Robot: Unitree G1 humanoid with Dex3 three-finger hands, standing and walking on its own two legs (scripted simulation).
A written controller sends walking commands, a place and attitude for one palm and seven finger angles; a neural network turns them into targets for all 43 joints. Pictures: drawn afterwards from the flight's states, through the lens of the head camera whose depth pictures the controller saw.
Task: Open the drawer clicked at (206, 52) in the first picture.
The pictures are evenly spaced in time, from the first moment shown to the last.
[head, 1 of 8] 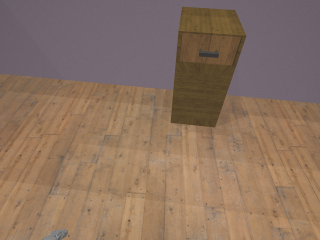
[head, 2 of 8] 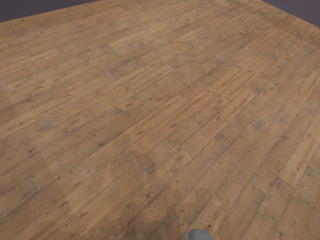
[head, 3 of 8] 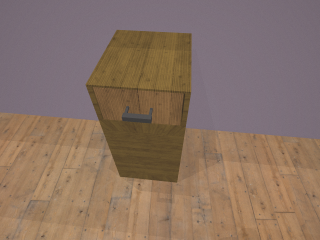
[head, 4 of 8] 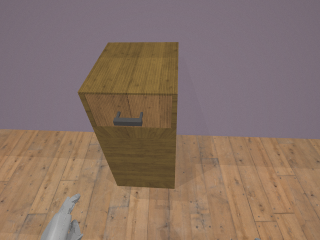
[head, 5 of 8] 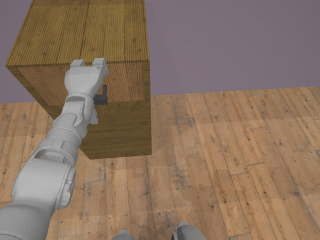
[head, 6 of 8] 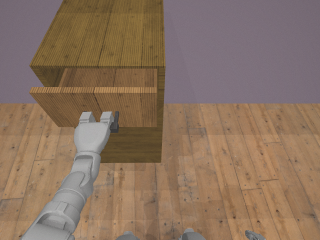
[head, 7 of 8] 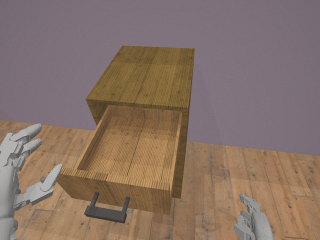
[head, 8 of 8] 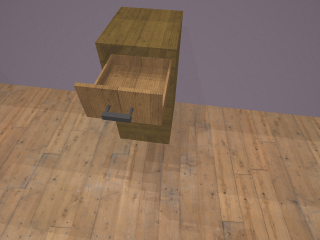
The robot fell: no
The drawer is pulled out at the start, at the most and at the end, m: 0.00 0.30 0.30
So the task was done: yes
